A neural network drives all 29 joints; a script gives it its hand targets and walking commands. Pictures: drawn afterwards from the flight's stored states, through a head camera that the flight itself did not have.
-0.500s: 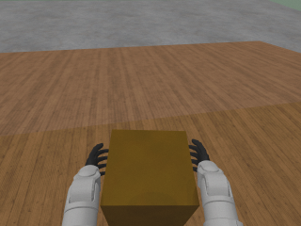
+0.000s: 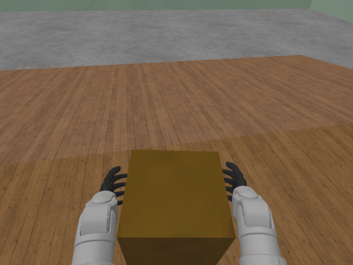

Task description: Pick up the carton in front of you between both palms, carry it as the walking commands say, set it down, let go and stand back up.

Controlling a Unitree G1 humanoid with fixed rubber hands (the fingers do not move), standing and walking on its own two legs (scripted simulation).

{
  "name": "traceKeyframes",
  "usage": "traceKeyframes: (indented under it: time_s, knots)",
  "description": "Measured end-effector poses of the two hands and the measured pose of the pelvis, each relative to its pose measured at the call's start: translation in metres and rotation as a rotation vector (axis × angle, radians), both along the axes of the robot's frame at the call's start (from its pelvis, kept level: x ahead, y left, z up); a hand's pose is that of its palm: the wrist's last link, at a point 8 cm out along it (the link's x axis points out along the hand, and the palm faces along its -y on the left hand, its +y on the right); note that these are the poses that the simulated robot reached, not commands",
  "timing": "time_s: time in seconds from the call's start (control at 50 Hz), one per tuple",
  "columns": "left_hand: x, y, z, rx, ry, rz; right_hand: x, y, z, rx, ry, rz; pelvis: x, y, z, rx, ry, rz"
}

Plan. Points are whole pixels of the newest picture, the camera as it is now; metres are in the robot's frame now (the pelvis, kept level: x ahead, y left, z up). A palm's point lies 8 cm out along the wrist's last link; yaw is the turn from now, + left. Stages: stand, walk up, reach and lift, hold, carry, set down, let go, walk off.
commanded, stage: hold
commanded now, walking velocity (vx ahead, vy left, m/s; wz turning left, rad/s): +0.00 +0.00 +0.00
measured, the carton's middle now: (173, 213) +0.28 +0.00 -0.02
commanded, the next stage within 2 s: carry in 0.28 s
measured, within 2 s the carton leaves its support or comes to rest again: neither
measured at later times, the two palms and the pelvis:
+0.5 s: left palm (112, 177) +0.32 +0.14 +0.08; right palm (240, 174) +0.32 -0.16 +0.07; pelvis +0.03 -0.01 -0.01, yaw -1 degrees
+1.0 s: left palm (133, 125) +0.50 +0.11 +0.08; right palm (233, 119) +0.52 -0.19 +0.09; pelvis +0.27 -0.05 -0.01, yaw +2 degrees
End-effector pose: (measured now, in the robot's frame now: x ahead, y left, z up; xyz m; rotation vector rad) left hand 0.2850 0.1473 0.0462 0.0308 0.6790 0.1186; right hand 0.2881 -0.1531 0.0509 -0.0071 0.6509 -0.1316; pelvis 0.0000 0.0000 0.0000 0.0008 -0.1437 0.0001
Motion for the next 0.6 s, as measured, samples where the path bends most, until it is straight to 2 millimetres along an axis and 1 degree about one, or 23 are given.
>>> traceKeyframes:
  time_s: [0.18,0.3,0.36,0.42,0.48,0.54,0.6]
  knots:
    - [0.003,-0.001,0.003,-0.015,-0.02,0.008,0.001,-0.001,0.003,0.01,-0.02,-0.013,-0.006,-0.001,-0.001,0.001,0.002,-0.002]
    - [0.005,-0.001,0.003,-0.018,-0.02,0.011,0.005,-0.001,0.004,0.01,-0.02,-0.01,-0.003,-0.001,-0.001,0.001,0.001,-0.002]
    - [0.008,-0.001,0.004,-0.009,-0.02,0.009,0.009,-0.001,0.004,0.014,-0.02,-0.008,0.001,-0.001,-0.003,0.001,0.047,-0.005]
    - [0.016,-0.001,0.013,-0.006,-0.036,0.018,0.017,-0.001,0.01,0.025,-0.036,-0.008,0.01,-0.003,-0.003,0.003,0.099,-0.011]
    - [0.031,-0.006,0.025,-0.005,-0.072,0.021,0.03,-0.006,0.019,0.043,-0.072,-0.017,0.02,-0.009,-0.006,-0.002,0.134,-0.023]
    - [0.046,-0.015,0.034,-0.021,-0.093,0.03,0.045,-0.015,0.027,0.046,-0.092,-0.022,0.039,-0.016,-0.01,-0.006,0.159,-0.003]
    - [0.06,-0.019,0.037,-0.044,-0.065,0.053,0.062,-0.018,0.035,0.043,-0.066,-0.018,0.061,-0.019,-0.007,0.007,0.191,0.024]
